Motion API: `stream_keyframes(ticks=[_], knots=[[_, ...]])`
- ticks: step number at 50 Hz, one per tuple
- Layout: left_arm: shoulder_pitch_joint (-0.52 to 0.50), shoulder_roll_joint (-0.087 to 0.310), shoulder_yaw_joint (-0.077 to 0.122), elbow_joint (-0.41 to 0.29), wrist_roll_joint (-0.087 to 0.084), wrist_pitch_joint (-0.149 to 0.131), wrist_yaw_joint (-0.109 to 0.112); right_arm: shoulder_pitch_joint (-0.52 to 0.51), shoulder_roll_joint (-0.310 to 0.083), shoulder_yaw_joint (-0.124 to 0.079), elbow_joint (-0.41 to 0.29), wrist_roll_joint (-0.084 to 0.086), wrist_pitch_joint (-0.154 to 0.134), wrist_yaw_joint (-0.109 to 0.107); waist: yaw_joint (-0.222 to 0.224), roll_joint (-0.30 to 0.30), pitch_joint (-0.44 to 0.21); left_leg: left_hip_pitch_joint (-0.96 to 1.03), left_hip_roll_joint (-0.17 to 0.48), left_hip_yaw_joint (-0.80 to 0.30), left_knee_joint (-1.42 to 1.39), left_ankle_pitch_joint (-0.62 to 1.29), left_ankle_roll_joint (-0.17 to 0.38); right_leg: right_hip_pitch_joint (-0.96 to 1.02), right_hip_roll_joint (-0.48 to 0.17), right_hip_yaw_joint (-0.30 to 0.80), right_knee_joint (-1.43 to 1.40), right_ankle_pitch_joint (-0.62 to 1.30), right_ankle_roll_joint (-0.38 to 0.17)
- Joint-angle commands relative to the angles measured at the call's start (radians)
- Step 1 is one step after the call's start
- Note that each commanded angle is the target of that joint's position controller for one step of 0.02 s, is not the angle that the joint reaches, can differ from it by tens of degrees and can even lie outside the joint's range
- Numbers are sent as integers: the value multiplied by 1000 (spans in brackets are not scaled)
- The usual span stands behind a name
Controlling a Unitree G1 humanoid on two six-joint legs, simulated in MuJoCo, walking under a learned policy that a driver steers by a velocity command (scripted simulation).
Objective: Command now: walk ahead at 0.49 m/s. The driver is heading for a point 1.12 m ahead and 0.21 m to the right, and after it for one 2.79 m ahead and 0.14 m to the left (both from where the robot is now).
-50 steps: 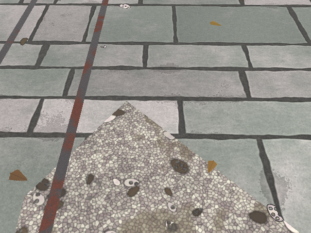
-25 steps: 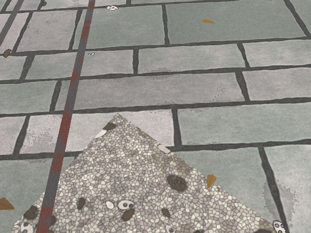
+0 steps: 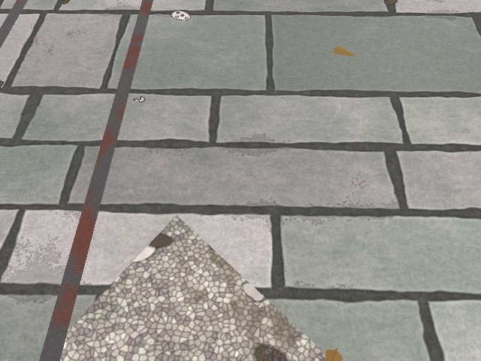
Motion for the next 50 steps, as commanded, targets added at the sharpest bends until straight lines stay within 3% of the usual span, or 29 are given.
stream_keyframes(ticks=[1,2,4,6,8,11,14,20,23,24,25,26,27,28,29,30,31,32,33,35,37,42,47,50], knots=[[-33,150,35,-105,8,-14,-8,244,-158,-54,51,32,5,1,-84,49,-112,516,420,-691,-372,-354,210,-611,-82,75,476,124,-26],[-86,146,37,-113,13,-17,-12,200,-104,-42,51,28,-4,6,-65,-3,-35,387,378,-599,-414,-266,177,-578,-110,66,417,170,-26],[-72,102,33,-104,26,4,-22,213,-54,-23,82,20,-24,0,-4,-12,-12,251,303,-441,-443,-70,117,-472,-153,66,324,194,-5],[-71,64,27,-103,28,21,-33,266,-63,-21,116,22,-43,-2,12,5,-15,220,277,-356,-459,52,106,-453,-165,43,265,206,16],[-144,68,29,-128,28,31,-37,303,-91,-25,137,25,-50,-2,9,22,7,218,256,-295,-487,78,96,-515,-188,18,197,268,33],[-300,82,30,-177,23,36,-40,363,-96,-20,155,28,-47,-1,-27,28,35,271,228,-245,-503,156,65,-620,-206,-17,55,396,56],[-414,71,23,-208,13,34,-43,424,-93,-14,173,28,-46,-3,-64,43,30,332,211,-205,-484,258,27,-623,-187,-47,-100,489,67],[-575,74,18,-258,11,26,-41,516,-101,-8,210,10,-38,-20,-112,65,37,541,259,-202,-410,417,41,-643,-139,-73,-279,454,44],[-532,91,27,-257,11,13,-36,480,-120,-13,216,5,-35,-30,-63,74,20,584,287,-185,-310,640,33,-529,-98,-83,-353,337,-1],[-447,105,35,-229,12,7,-29,463,-130,-16,216,5,-34,-31,-25,82,-22,575,282,-173,-220,774,20,-412,-65,-94,-378,303,-21],[-289,123,48,-175,15,-2,-20,444,-136,-16,216,10,-31,-29,43,65,-99,540,255,-147,-54,814,3,-228,-36,-106,-443,335,-47],[-109,174,69,-122,35,-12,-8,427,-126,-11,199,19,-34,-27,112,41,-202,365,222,-125,167,618,-14,43,-126,-12,-445,333,-88],[29,290,100,-107,62,-13,0,506,-27,11,163,58,-36,-15,106,-160,-371,11,86,-47,568,95,-67,380,-446,429,-467,242,-214],[1,257,98,-100,26,2,-15,516,-90,-11,182,43,-35,-17,92,-140,-405,-138,2,-141,743,-378,-59,374,-517,696,-602,234,-267],[-114,215,87,-108,3,6,-20,421,-116,-24,155,26,-32,-17,41,-77,-219,-207,73,-182,756,-285,-51,219,-464,535,-632,185,-230],[-197,154,73,-121,0,0,-25,355,-100,-21,135,21,-37,-11,17,-41,-120,-195,109,-178,701,-205,-51,71,-425,418,-677,235,-201],[-229,115,62,-117,3,-8,-25,331,-80,-22,132,17,-32,-7,-16,-32,-61,-154,139,-173,640,-167,-55,-33,-374,325,-711,300,-161],[-230,81,51,-100,1,-14,-22,339,-64,-21,131,1,-17,-2,-47,-48,-37,-104,157,-170,592,-149,-66,-109,-331,253,-733,356,-130],[-212,69,45,-86,2,-20,-20,359,-39,-17,140,-5,-4,6,-62,-57,-40,-68,159,-161,571,-137,-76,-141,-311,208,-745,398,-119],[-154,91,49,-55,-1,-34,-18,340,-31,-19,130,-7,11,16,-74,-54,-36,-83,162,-139,541,-106,-90,-150,-292,157,-759,500,-124],[-116,114,52,-39,-1,-38,-17,254,-40,-21,98,-6,19,20,-69,-54,-9,-152,178,-120,480,-36,-105,-144,-279,120,-784,521,-123],[-26,108,40,-12,-1,-35,-15,29,-36,-11,24,8,18,22,-18,-61,24,-195,169,-74,211,126,-126,-89,-246,59,-794,624,-99],[72,115,38,25,9,-29,-2,-116,-45,-6,-24,11,12,18,30,-67,40,-201,137,-55,52,126,-104,67,-288,71,-755,701,-109],[61,137,44,31,19,-21,9,-119,-64,-13,-43,12,-4,16,6,-64,37,-167,114,-68,-11,23,-79,146,-319,106,-670,835,-113]])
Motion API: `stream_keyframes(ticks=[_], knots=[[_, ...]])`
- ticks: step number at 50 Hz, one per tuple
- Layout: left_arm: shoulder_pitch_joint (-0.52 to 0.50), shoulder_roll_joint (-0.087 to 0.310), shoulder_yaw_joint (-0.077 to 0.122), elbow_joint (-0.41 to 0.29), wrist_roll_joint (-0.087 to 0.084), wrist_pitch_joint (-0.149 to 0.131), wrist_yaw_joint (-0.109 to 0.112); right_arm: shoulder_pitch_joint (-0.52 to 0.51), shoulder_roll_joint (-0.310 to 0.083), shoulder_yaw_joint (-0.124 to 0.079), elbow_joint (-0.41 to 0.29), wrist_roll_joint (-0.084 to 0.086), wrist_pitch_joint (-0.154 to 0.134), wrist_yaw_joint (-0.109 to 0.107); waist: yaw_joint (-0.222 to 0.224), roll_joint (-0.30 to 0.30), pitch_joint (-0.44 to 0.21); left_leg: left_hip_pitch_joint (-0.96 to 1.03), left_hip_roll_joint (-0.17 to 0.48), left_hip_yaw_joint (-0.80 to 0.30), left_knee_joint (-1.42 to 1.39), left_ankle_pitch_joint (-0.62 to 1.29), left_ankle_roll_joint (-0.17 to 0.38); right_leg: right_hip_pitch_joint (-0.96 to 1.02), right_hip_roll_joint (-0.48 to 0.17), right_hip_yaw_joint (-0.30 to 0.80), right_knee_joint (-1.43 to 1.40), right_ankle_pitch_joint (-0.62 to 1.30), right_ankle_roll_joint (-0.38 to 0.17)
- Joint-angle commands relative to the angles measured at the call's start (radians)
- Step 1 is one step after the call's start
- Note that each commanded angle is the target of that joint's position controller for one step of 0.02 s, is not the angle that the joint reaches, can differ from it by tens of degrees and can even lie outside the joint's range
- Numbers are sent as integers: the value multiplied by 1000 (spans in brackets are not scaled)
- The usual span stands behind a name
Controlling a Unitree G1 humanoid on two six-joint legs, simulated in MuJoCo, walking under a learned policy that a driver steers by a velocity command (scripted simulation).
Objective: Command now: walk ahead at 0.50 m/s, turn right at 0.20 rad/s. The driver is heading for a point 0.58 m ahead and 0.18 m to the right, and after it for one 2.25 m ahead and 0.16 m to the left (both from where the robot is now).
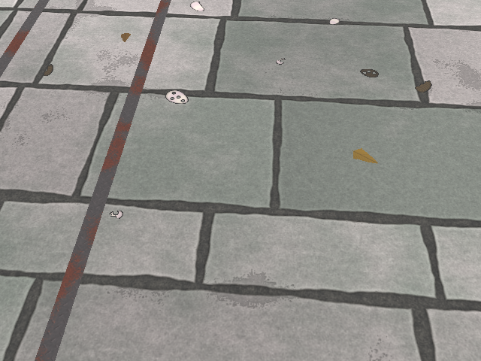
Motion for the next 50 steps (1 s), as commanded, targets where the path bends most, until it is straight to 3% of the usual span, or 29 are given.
stream_keyframes(ticks=[1,2,3,4,5,6,7,8,10,11,13,16,20,25,28,30,31,32,33,34,35,36,38,39,41,44,50], knots=[[26,167,31,-18,8,0,13,-10,-92,-24,-64,4,-31,-8,-71,-91,41,47,-40,1,-75,-100,29,9,-311,160,106,763,-120],[5,176,34,-22,6,1,11,92,-106,-34,-32,4,-39,-16,-113,-92,-10,190,-74,15,-115,-116,43,-15,-290,152,214,861,-106],[-15,171,32,-28,-2,2,6,263,-135,-49,23,-6,-52,-27,-183,-57,-104,427,-68,7,-170,-62,67,-102,-242,119,401,817,-85],[-23,134,21,-64,-16,-3,1,439,-221,-73,49,-34,-61,-41,-238,28,-242,701,149,-216,-181,-144,115,-310,-182,85,683,501,-65],[111,28,4,-71,-56,5,2,461,-302,-93,44,-44,-53,-36,-175,237,-359,923,418,-641,-281,-195,230,-644,-14,14,1015,-212,-28],[49,144,35,-61,-24,16,9,388,-230,-83,26,-11,-38,-30,-165,73,-288,812,378,-661,-332,-279,211,-708,-69,115,1095,-184,-42],[-36,141,43,-84,-18,18,3,286,-162,-63,11,-3,-39,-28,-129,28,-143,665,340,-502,-365,-278,177,-723,-111,124,1078,-87,-44],[-78,113,40,-94,-15,19,-2,237,-119,-53,7,-3,-47,-26,-110,6,-70,549,296,-383,-406,-194,148,-699,-144,120,1040,-26,-39],[-82,89,45,-98,6,45,-18,234,-75,-40,26,2,-58,-36,-67,40,-25,436,227,-221,-443,-91,97,-643,-174,110,993,14,-24],[-80,74,47,-101,9,58,-24,259,-69,-38,38,5,-66,-39,-58,47,-28,422,222,-179,-450,-40,92,-631,-173,103,989,27,-20],[-122,61,48,-125,9,75,-33,301,-83,-42,56,13,-81,-41,-47,43,-16,425,214,-106,-465,39,89,-676,-181,91,976,74,-12],[-231,64,48,-170,10,86,-44,348,-94,-44,71,7,-85,-44,-54,39,12,442,202,-18,-481,85,84,-772,-195,74,917,181,-1],[-385,58,35,-230,6,81,-58,387,-98,-40,85,5,-84,-47,-77,37,49,462,177,84,-479,168,74,-769,-180,24,680,303,6],[-518,71,27,-291,13,79,-69,469,-134,-48,112,1,-69,-60,-112,40,66,607,222,154,-433,300,72,-734,-151,-58,496,252,-36],[-480,93,38,-291,18,79,-63,463,-166,-57,114,-2,-50,-68,-81,67,27,676,232,205,-280,662,61,-624,-78,-110,454,110,-88],[-325,126,59,-249,19,73,-54,450,-198,-67,107,-2,-30,-67,-19,77,-66,673,232,221,-12,792,57,-448,-3,-124,405,30,-133],[-177,160,79,-202,26,63,-44,435,-203,-68,92,2,-23,-61,49,34,-147,565,215,235,223,655,30,-238,10,-86,314,60,-166],[-73,269,112,-189,40,60,-28,440,-147,-56,45,17,-25,-52,77,-103,-253,258,156,234,562,210,-14,45,-223,245,267,-83,-249],[-118,349,128,-215,12,70,-25,395,-113,-54,-34,17,-38,-34,19,-247,-296,-97,-74,88,857,-501,-66,195,-441,791,104,-28,-379],[-115,326,121,-208,-4,82,-19,261,-166,-62,-63,8,-49,-29,42,-74,-203,-205,-13,-66,844,-411,-55,137,-416,689,68,42,-347],[-165,281,109,-202,-10,80,-12,245,-145,-54,-74,20,-63,-25,3,-49,-102,-200,28,-71,769,-313,-47,16,-394,560,60,129,-312],[-215,233,97,-208,-11,73,-10,275,-139,-54,-54,17,-66,-29,-49,10,-44,-134,61,-75,665,-269,-46,-101,-340,465,47,255,-263],[-270,177,75,-219,-19,51,-4,334,-119,-51,-31,-19,-30,-26,-112,-1,-51,-11,85,-81,564,-246,-63,-207,-262,330,30,388,-218],[-254,164,68,-213,-20,36,-6,352,-108,-49,-22,-25,-11,-20,-118,-10,-63,17,82,-68,542,-239,-69,-221,-249,298,22,454,-212],[-198,173,65,-182,-22,15,-10,337,-95,-46,-20,-22,7,-9,-117,-31,-51,12,83,-47,477,-183,-74,-234,-229,234,-7,526,-189],[-121,188,63,-155,-16,8,-13,217,-113,-48,-51,-6,17,-4,-71,-61,-8,-89,88,-38,383,-66,-62,-179,-222,183,-37,569,-123],[-62,173,42,-128,-2,-3,-1,75,-105,-39,-90,8,11,4,-26,-77,40,-156,10,-63,185,71,-18,-55,-240,74,-64,604,-56]])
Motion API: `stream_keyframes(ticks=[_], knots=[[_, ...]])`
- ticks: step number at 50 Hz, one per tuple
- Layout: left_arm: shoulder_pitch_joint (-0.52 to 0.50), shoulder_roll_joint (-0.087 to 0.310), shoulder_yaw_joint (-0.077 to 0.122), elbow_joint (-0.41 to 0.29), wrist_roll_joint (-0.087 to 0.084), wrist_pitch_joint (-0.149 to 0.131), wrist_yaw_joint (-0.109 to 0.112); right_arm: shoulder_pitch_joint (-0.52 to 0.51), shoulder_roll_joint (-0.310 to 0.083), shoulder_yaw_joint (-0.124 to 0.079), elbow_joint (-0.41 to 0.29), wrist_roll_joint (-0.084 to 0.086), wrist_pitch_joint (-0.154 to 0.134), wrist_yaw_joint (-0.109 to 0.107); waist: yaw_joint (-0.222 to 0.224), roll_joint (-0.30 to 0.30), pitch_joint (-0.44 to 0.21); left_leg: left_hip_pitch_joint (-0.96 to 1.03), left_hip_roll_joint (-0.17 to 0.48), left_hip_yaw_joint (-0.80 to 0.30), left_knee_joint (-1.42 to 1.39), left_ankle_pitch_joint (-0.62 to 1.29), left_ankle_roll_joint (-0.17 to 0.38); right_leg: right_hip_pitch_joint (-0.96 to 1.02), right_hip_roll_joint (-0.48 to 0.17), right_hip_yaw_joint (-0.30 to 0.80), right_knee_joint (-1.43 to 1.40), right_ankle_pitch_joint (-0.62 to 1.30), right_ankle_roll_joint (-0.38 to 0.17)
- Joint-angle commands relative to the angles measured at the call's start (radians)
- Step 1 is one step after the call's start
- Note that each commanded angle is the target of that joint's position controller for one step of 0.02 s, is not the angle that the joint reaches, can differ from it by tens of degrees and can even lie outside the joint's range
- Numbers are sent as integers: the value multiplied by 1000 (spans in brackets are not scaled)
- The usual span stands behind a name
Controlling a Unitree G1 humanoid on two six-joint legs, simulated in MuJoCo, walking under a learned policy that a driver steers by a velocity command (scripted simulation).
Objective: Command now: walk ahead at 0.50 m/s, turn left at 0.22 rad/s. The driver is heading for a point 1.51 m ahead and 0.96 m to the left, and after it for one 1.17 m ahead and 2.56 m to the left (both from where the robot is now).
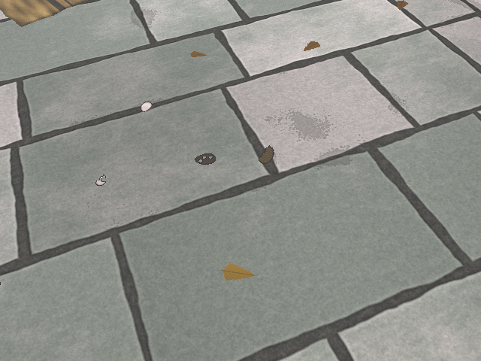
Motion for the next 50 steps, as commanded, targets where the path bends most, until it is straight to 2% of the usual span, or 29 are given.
stream_keyframes(ticks=[1,4,6,8,9,10,11,12,13,14,15,16,18,20,25,30,32,33,34,35,36,37,38,39,40,41,43,46,50], knots=[[64,110,11,-13,7,-15,13,-106,-50,-2,-80,3,-15,4,25,-98,60,-41,-47,15,-86,57,24,16,-298,39,-42,541,4],[83,102,0,9,9,-16,29,-160,-36,9,-105,-5,-20,10,31,-93,78,-9,-76,80,-193,28,52,83,-320,-12,-14,680,12],[70,125,-1,15,12,-17,39,-128,-41,8,-103,-5,-21,6,2,-115,44,100,-129,136,-240,-50,88,110,-331,-52,86,977,29],[53,161,7,15,16,-9,52,8,-70,-4,-65,-7,-23,-3,-63,-151,-32,233,-186,164,-251,-155,130,135,-349,-71,294,1236,40],[34,180,13,7,19,-2,52,138,-99,-18,-24,-9,-28,-7,-118,-155,-96,364,-203,147,-289,-173,157,101,-353,-74,468,1213,39],[-13,194,16,-15,10,0,48,284,-133,-36,16,-23,-35,-12,-204,-128,-158,576,-166,67,-377,-138,204,-47,-330,-100,714,1007,44],[-14,137,2,-67,-2,-10,35,363,-241,-69,23,-28,-30,-24,-207,40,-247,820,85,-284,-395,-137,312,-339,-203,-137,1098,402,68],[2,114,4,-108,-3,-20,15,288,-262,-73,12,-5,-21,-17,-117,157,-293,974,240,-758,-516,-23,451,-679,-26,28,1340,-298,86],[-63,129,1,-123,15,-28,7,228,-232,-70,10,21,-18,-13,-107,8,-183,881,210,-632,-551,-112,416,-767,-124,138,1313,-200,68],[-101,135,1,-141,5,-39,0,175,-173,-56,-1,17,-16,-13,-85,-47,-83,739,186,-530,-592,-116,378,-761,-160,120,1245,-123,72],[-102,130,3,-140,6,-37,0,138,-125,-43,-5,12,-16,-15,-41,-109,-13,619,139,-449,-624,-61,329,-720,-193,109,1155,-95,81],[-99,121,0,-147,20,-19,0,122,-107,-35,-6,16,-22,-21,-13,-110,11,538,93,-386,-637,10,302,-673,-212,106,1093,-91,102],[-81,97,-7,-156,37,20,-6,135,-125,-34,-4,19,-40,-24,6,-64,-5,470,38,-306,-650,114,284,-614,-223,84,1009,-81,137],[-128,93,-10,-185,37,36,-8,166,-162,-43,0,21,-50,-24,0,-40,-6,450,4,-267,-659,177,273,-628,-226,58,918,-29,164],[-332,98,-15,-267,27,42,-15,270,-169,-48,0,23,-40,-27,-83,8,-5,556,-33,-276,-633,222,201,-717,-212,42,665,162,192],[-470,104,-28,-330,17,29,-21,332,-181,-53,-10,7,-31,-38,-135,24,-9,695,-9,-341,-560,298,199,-738,-166,51,500,179,175],[-465,122,-27,-343,14,19,-21,312,-196,-57,-26,1,-32,-46,-117,34,-12,710,11,-376,-521,324,184,-671,-152,70,425,153,154],[-420,137,-23,-335,12,14,-18,278,-206,-59,-39,0,-34,-49,-88,40,-20,686,14,-385,-496,343,166,-586,-141,76,382,126,140],[-339,159,-15,-313,9,9,-12,236,-218,-62,-54,-1,-37,-47,-46,45,-45,643,4,-384,-440,417,143,-452,-117,72,350,82,122],[-216,185,-3,-277,9,0,-2,212,-225,-62,-60,3,-43,-40,11,20,-104,611,-34,-367,-312,473,121,-285,-99,61,302,81,101],[-77,229,12,-254,23,-13,13,207,-198,-54,-69,16,-52,-27,76,-44,-203,513,-95,-318,-102,362,96,-58,-196,144,269,51,62],[46,309,31,-260,48,-12,31,254,-100,-29,-104,42,-59,-26,91,-198,-353,313,-183,-200,191,-83,69,196,-477,452,240,-114,1],[-7,338,45,-258,35,8,26,330,-114,-27,-131,34,-51,-27,11,-388,-403,105,-253,-122,356,-532,62,244,-601,851,123,-157,-96],[-87,233,29,-278,27,19,21,302,-169,-34,-88,4,-30,-35,-11,-177,-233,35,-156,-126,429,-446,64,99,-563,746,123,-269,-87],[-134,156,10,-283,19,19,16,230,-165,-33,-91,-6,-25,-23,-5,-73,-120,49,-126,-111,398,-361,57,-35,-502,579,102,-225,-66],[-155,131,2,-276,22,18,14,207,-142,-30,-98,-4,-21,-14,-24,-78,-63,73,-97,-99,352,-322,49,-122,-453,451,68,-116,-39],[-128,133,2,-246,16,2,14,197,-127,-27,-105,-21,2,5,-40,-147,-29,105,-66,-80,318,-297,34,-196,-396,293,36,45,-17],[-89,146,11,-222,1,-24,3,140,-113,-22,-140,-19,17,21,-45,-148,-35,52,-52,-69,305,-232,24,-181,-403,187,4,199,-35],[-50,151,17,-195,3,-24,0,11,-98,-13,-192,-17,19,33,-28,-132,-5,-40,-36,-47,195,-106,5,-144,-389,55,-23,276,-37]])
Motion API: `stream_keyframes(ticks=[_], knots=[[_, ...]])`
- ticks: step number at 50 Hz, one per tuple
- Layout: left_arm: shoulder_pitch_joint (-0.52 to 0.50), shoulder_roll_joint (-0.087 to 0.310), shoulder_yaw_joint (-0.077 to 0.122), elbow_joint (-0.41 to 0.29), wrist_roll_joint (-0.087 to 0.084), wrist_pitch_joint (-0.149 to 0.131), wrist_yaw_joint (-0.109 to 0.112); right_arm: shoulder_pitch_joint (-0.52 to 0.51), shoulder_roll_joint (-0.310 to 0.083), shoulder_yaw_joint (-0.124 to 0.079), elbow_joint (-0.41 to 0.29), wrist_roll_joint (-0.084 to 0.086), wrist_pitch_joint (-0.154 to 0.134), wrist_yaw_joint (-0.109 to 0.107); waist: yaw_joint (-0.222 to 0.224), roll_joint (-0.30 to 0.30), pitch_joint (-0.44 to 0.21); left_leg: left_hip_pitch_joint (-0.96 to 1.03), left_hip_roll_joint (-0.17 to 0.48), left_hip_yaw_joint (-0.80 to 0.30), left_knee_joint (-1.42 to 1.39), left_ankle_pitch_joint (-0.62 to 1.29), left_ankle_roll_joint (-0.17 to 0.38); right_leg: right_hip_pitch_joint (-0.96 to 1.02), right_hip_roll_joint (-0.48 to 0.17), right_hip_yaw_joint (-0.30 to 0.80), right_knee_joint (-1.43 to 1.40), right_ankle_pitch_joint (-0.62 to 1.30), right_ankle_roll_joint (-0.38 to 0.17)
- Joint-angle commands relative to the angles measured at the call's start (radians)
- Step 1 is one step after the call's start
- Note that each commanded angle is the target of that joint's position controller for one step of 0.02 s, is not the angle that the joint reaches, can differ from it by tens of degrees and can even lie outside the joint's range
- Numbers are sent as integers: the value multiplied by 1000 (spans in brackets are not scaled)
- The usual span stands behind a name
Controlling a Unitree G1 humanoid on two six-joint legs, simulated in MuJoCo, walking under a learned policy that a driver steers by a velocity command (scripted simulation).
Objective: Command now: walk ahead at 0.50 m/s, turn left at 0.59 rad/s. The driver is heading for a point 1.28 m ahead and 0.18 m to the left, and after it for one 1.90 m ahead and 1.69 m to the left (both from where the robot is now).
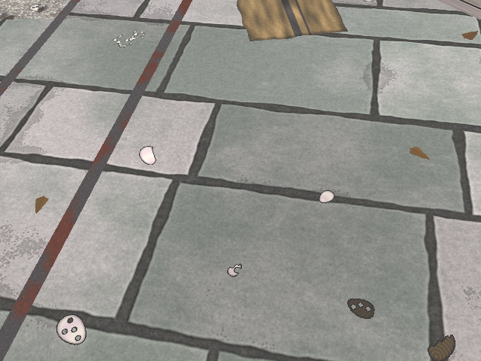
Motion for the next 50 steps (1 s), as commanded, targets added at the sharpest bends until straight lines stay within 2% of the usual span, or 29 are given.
stream_keyframes(ticks=[1,5,7,9,11,12,13,14,15,16,17,18,19,21,24,29,34,37,39,40,41,42,43,44,45,46,47,49,50], knots=[[-7,111,26,-44,-1,-17,-3,-50,-17,4,-84,3,-7,12,-15,-143,18,-80,31,2,-88,112,-12,31,-260,113,-156,275,-118],[28,133,33,-22,-2,-12,1,-180,7,22,-130,2,-14,30,18,-146,45,-5,30,77,-318,195,10,55,-260,18,-146,301,-93],[57,148,38,-7,-1,-4,6,-220,3,23,-149,-1,-14,33,30,-144,57,14,21,110,-388,146,32,110,-279,-7,-123,347,-83],[78,165,42,8,1,10,12,-229,-7,20,-160,-8,-13,28,29,-148,51,53,-12,146,-441,56,63,171,-292,-41,-51,510,-69],[86,197,47,18,4,26,18,-151,-26,8,-144,-15,-15,16,-12,-168,-13,182,-86,182,-477,-55,106,210,-295,-82,142,832,-57],[82,207,48,16,0,35,19,-28,-44,-5,-109,-19,-24,7,-67,-154,-87,329,-130,184,-529,-58,134,180,-286,-102,327,874,-48],[71,198,43,-3,2,38,19,153,-90,-28,-50,-28,-31,-9,-147,-93,-193,590,-105,105,-579,-48,174,23,-264,-117,586,698,-18],[107,82,15,-73,-6,33,3,199,-210,-59,-53,-25,-30,-25,-115,127,-314,920,206,-353,-615,-165,277,-372,-158,-112,927,-21,36],[20,126,25,-124,6,27,-5,223,-253,-71,-82,13,-21,-34,-144,127,-383,998,333,-766,-775,-54,369,-594,-9,68,1123,-368,68],[-91,142,28,-148,7,23,-8,211,-227,-66,-53,21,-15,-44,-150,13,-236,931,286,-576,-777,57,337,-695,-76,157,1122,-260,55],[-86,120,17,-145,-3,12,-8,166,-172,-52,-41,27,-18,-51,-103,-16,-121,777,252,-444,-779,184,305,-660,-115,151,1034,-171,50],[-65,116,16,-128,2,13,-6,119,-130,-40,-41,26,-24,-53,-52,-53,-62,651,189,-351,-794,283,259,-584,-142,154,941,-146,51],[-35,116,16,-121,18,29,-7,80,-106,-31,-46,33,-30,-54,-9,-45,-40,557,141,-289,-809,347,241,-511,-152,158,894,-148,61],[-2,109,17,-111,33,62,-13,68,-89,-23,-52,36,-49,-47,17,-27,-66,492,101,-244,-829,408,242,-445,-146,146,852,-139,78],[-76,87,14,-136,29,77,-19,120,-115,-33,-31,33,-59,-44,1,-27,-35,456,74,-240,-872,324,242,-491,-138,135,751,-44,96],[-251,75,7,-179,24,69,-24,225,-97,-26,9,35,-67,-46,-69,-2,12,553,73,-240,-888,311,206,-575,-126,137,512,148,91],[-366,73,0,-213,11,53,-37,290,-104,-19,45,21,-78,-56,-116,2,36,680,117,-206,-866,436,174,-555,-92,103,350,186,32],[-317,91,7,-205,7,47,-38,259,-121,-18,58,12,-80,-66,-74,16,46,708,145,-161,-826,597,136,-435,-51,89,271,90,-27],[-139,118,25,-144,4,43,-23,234,-137,-19,66,4,-80,-69,7,6,-44,720,119,-97,-616,893,105,-211,29,56,230,21,-69],[12,135,36,-97,10,35,-13,225,-131,-15,68,5,-80,-69,77,-25,-125,658,81,-48,-414,867,88,-21,24,74,185,52,-100],[152,217,56,-78,28,30,-2,251,-78,4,35,19,-85,-68,111,-137,-240,429,14,4,-101,562,56,239,-190,371,168,-35,-177],[152,291,77,-65,21,37,-10,332,-32,9,24,23,-88,-60,41,-352,-285,113,-174,45,197,-250,12,390,-390,865,43,22,-314],[73,215,63,-69,-20,45,-24,260,-81,7,19,-12,-88,-62,18,-201,-190,16,-106,-57,250,-233,24,314,-355,902,-11,-65,-299],[0,172,55,-85,-22,48,-27,178,-89,7,3,-6,-94,-55,6,-121,-77,-4,-54,-52,219,-142,21,184,-327,733,-16,-46,-280],[-29,142,48,-87,-13,46,-28,125,-80,13,-9,-5,-99,-49,0,-72,-35,13,-21,-42,162,-97,17,100,-275,638,-35,52,-256],[-29,131,44,-78,-13,43,-25,112,-74,15,-19,-9,-92,-46,-19,-75,-11,34,-2,-37,115,-89,6,45,-235,574,-46,143,-237],[-28,124,40,-67,-16,39,-23,123,-65,20,-20,-15,-79,-43,-39,-92,-18,75,12,-33,73,-86,-10,4,-199,521,-60,206,-221],[1,139,45,-52,-23,28,-21,124,-47,27,-25,-18,-59,-40,-47,-112,-35,93,15,-11,19,-93,-38,-24,-174,474,-73,299,-230],[9,149,48,-49,-24,26,-19,107,-40,30,-30,-14,-52,-41,-48,-108,-19,81,14,2,-9,-84,-54,-43,-167,451,-75,387,-235]])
